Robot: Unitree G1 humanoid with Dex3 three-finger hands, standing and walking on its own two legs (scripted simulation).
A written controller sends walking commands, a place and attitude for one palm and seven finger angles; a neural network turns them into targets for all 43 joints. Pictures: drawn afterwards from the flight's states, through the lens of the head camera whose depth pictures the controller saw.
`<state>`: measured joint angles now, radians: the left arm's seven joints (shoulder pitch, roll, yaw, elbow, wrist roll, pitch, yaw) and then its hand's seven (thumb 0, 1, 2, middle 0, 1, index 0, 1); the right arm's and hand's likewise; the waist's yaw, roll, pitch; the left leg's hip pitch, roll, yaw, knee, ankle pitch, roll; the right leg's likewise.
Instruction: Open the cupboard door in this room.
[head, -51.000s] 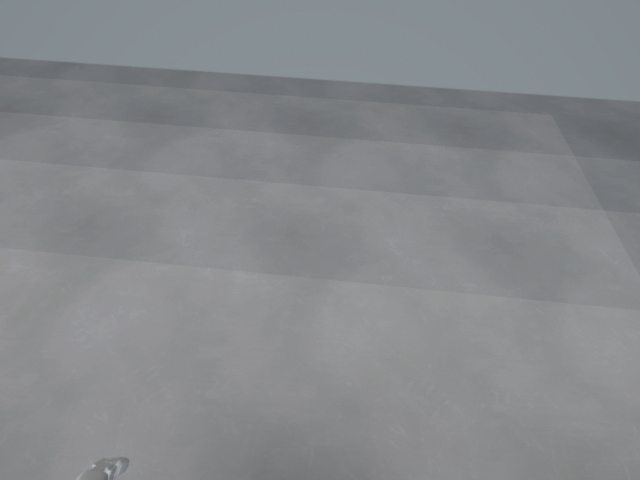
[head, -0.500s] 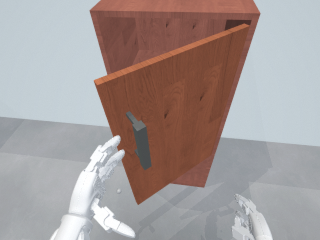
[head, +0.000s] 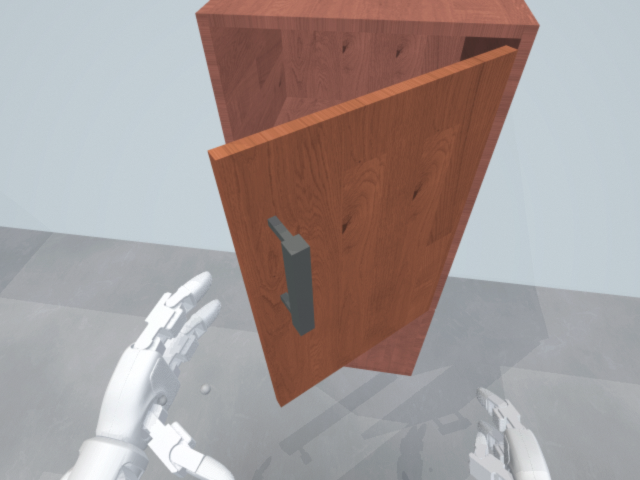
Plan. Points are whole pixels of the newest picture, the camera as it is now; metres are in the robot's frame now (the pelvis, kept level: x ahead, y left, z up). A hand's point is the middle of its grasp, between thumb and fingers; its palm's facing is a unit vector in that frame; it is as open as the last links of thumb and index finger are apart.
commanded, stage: draw the hand back to the body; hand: left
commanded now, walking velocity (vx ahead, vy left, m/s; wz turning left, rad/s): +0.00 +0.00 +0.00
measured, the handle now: (291, 278) +0.32 +0.06 +0.11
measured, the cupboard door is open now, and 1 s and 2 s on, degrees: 42 42 42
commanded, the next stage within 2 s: step back with the hand held close in 1.44 s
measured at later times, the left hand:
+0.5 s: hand (108, 378) +0.18 +0.21 +0.14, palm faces +0.14 -0.96 -0.23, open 15.5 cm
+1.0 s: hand (35, 315) +0.22 +0.27 +0.18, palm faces +0.36 -0.85 -0.39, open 9.8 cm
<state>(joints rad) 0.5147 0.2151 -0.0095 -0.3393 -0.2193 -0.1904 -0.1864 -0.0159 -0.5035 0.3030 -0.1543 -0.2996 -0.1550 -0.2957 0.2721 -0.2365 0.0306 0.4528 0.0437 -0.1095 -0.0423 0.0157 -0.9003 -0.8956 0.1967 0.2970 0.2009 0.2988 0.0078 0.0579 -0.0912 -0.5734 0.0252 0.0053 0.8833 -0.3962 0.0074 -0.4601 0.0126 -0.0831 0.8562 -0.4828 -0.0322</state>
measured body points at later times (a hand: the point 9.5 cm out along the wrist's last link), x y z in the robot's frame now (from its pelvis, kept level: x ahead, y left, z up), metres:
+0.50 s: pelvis +0.00 +0.02 +0.02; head -0.02 +0.01 +0.47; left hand +0.17 +0.26 +0.16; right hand +0.19 -0.20 -0.03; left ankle +0.03 +0.11 -0.70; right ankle -0.02 -0.10 -0.70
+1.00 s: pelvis +0.02 +0.03 +0.04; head +0.01 +0.02 +0.49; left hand +0.20 +0.31 +0.21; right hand +0.20 -0.19 -0.04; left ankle +0.03 +0.12 -0.70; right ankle -0.02 -0.10 -0.70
